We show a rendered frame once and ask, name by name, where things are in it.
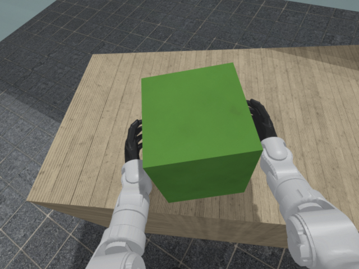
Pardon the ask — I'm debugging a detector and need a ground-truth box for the robot right upper arm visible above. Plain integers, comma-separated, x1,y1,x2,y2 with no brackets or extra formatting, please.
286,209,359,269

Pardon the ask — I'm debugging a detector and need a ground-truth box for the robot right hand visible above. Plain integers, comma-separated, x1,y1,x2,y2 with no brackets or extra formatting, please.
246,99,277,142

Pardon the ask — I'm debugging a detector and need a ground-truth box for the carton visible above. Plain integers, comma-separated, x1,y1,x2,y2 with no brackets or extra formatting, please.
141,62,263,203

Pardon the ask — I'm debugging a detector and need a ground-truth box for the robot left hand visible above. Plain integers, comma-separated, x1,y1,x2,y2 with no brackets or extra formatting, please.
125,119,142,163

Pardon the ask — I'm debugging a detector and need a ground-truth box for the robot left upper arm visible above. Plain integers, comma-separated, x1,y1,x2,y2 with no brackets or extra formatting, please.
86,251,146,269

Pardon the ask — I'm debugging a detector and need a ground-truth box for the right robot forearm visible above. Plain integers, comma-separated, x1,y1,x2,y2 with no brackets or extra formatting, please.
260,137,359,238

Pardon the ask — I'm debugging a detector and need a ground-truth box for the pedestal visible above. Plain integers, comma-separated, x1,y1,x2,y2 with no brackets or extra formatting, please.
26,45,359,248

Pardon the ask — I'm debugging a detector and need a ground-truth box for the left robot forearm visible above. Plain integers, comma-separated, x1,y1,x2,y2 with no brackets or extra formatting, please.
88,159,152,264

